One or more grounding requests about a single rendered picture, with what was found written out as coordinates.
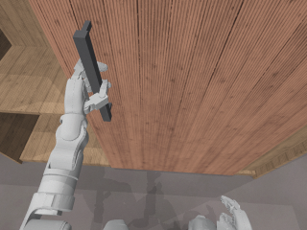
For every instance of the wardrobe door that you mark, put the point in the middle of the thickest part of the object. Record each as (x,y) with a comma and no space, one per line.
(290,142)
(197,86)

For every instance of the handle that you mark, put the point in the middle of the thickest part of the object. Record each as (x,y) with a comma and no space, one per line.
(86,52)

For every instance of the right robot hand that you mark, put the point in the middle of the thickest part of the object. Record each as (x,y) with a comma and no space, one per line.
(239,219)

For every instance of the right robot thigh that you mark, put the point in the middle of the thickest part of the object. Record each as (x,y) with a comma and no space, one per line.
(199,223)

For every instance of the left robot forearm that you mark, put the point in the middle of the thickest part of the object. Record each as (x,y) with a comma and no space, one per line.
(57,187)

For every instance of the left robot hand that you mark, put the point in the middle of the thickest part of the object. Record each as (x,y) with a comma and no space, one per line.
(77,89)

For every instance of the robot thigh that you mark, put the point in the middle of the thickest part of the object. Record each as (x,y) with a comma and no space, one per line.
(116,224)
(199,223)

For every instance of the left robot thigh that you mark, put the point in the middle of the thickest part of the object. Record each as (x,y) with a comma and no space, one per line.
(116,224)

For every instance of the left robot upper arm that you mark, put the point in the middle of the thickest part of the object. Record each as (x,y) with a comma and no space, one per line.
(47,224)

